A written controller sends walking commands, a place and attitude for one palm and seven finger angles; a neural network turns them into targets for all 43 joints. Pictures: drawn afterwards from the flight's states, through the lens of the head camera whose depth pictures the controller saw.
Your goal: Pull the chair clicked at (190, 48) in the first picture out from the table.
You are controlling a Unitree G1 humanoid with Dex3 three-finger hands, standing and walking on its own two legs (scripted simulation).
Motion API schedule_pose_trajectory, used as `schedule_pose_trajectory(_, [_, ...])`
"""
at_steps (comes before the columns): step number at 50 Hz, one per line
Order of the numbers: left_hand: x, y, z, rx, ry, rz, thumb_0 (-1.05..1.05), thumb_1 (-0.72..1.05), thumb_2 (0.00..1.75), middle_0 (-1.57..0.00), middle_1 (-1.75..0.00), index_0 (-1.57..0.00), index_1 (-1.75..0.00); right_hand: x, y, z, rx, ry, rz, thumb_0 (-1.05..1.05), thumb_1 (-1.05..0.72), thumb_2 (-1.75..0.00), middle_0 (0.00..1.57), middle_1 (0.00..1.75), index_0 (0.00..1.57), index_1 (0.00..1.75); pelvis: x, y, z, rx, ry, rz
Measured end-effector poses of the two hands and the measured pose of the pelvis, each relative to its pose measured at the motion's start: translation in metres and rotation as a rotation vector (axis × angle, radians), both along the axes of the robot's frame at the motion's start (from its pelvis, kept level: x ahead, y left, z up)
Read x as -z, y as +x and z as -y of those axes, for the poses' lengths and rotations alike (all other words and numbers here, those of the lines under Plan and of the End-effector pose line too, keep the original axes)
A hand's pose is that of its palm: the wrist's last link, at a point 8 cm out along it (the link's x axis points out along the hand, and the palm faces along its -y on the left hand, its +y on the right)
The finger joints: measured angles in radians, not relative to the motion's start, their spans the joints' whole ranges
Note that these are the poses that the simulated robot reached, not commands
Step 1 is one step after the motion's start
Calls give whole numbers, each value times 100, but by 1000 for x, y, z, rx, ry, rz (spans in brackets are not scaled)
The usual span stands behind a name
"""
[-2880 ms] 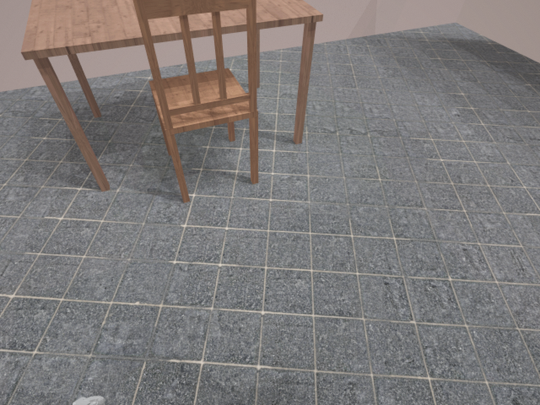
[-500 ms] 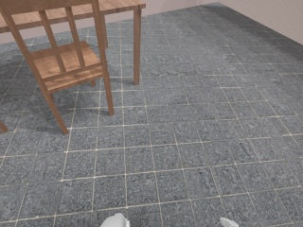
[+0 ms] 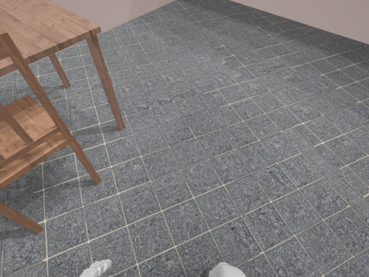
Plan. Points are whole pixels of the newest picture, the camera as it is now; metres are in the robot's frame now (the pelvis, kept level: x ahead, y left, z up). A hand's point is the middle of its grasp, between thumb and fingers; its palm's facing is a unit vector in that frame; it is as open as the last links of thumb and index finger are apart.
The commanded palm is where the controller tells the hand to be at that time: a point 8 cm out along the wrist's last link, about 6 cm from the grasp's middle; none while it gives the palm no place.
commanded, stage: walk to a spot facing it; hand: left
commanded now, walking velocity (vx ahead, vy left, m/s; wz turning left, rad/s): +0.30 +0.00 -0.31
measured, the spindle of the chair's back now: out of the picture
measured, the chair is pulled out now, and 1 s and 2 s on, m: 0.00 0.00 0.00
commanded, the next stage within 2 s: turn to face it in 0.12 s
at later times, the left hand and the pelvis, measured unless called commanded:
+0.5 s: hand (106, 256) +0.21 +0.21 -0.19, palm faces +0.09 -0.98 -0.16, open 7.3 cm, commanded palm none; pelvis +0.19 +0.03 +0.00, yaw +1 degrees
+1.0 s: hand (110, 218) +0.29 +0.20 -0.13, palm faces +0.32 -0.90 -0.29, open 7.4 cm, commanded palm none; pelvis +0.23 -0.03 +0.01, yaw +19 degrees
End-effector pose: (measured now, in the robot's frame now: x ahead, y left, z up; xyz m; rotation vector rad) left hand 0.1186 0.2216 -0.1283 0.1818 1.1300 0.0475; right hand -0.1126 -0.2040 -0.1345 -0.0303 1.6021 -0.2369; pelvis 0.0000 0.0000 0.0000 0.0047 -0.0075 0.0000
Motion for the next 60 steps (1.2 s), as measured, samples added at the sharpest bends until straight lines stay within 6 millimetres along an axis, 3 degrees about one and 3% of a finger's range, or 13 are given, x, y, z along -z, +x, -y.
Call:
schedule_pose_trajectory(3, [9, 39, 13, 12, 2, 54, 1, 91, 90, -20, -29, -20, -30, 9, 16, 5, 28, 25, -56, 1, -91, -89, 20, 30, 20, 30, 12, 30, 13, 15, -1, 4])
schedule_pose_trajectory(5, [9, 48, 18, 1, -1, 50, 0, 91, 90, -20, -29, -20, -30, 11, 44, 12, 29, 20, -39, 1, -91, -89, 20, 30, 20, 30, 10, 45, 17, 26, -7, 11])
schedule_pose_trajectory(8, [5, 49, 18, -28, 11, -2, 0, 92, 90, -20, -29, -20, -30, 8, 106, 25, 10, -9, 66, 1, -91, -89, 20, 30, 20, 30, 1, 68, 18, 45, -15, 6])
schedule_pose_trajectory(15, [1, 56, -9, -47, 50, -119, -1, 94, 90, -20, -29, -20, -30, -7, 258, 38, -55, -75, 345, 1, -93, -89, 20, 30, 20, 30, -9, 122, 8, 60, -25, -11])
schedule_pose_trajectory(19, [13, 63, -22, -102, 19, -153, 0, 92, 90, -20, -29, -20, -30, -13, 324, 30, -132, -99, 404, 1, -93, -89, 20, 30, 20, 30, -4, 155, -8, 29, -47, 5])
schedule_pose_trajectory(22, [31, 70, -32, -152, -7, -180, 0, 92, 90, -20, -29, -20, -30, -10, 361, 17, -191, -113, 419, 1, -93, -89, 20, 30, 20, 30, 6, 179, -20, -1, -45, 12])
schedule_pose_trajectory(28, [24, 93, -43, -199, -15, -191, 1, 91, 90, -20, -29, -20, -30, -16, 391, -7, -244, -93, 389, 0, -92, -89, 20, 30, 20, 30, -2, 200, -31, -43, -34, -2])
schedule_pose_trajectory(32, [13, 114, -48, -224, -3, -149, 1, 91, 90, -20, -29, -20, -30, -17, 401, -7, -256, -83, 362, 0, -93, -89, 21, 30, 21, 30, -8, 208, -32, -82, -31, -17])
schedule_pose_trajectory(38, [-1, 144, -50, -265, 36, -70, 1, 91, 90, -20, -29, -20, -30, -13, 410, 7, -284, -62, 324, 0, -92, -89, 21, 30, 21, 30, -10, 218, -19, -156, -27, -23])
schedule_pose_trajectory(45, [-17, 163, -34, -321, 106, 49, 1, 91, 90, -20, -29, -20, -30, 7, 430, 43, -336, -29, 303, 1, -91, -89, 21, 30, 21, 30, 0, 227, 13, -252, -2, -22])
schedule_pose_trajectory(53, [-34, 123, -10, -421, 137, 27, 0, 91, 90, -20, -29, -20, -30, 0, 480, 63, -455, -11, 329, 1, -91, -89, 20, 30, 20, 30, -10, 231, 33, -376, 33, 0])
schedule_pose_trajectory(60, [-23, 64, 4, -541, 102, -58, 1, 90, 90, -21, -29, -20, -30, -8, 526, 37, -609, 1, 357, 1, -91, -89, 20, 30, 20, 30, -11, 229, 33, -475, 46, -7])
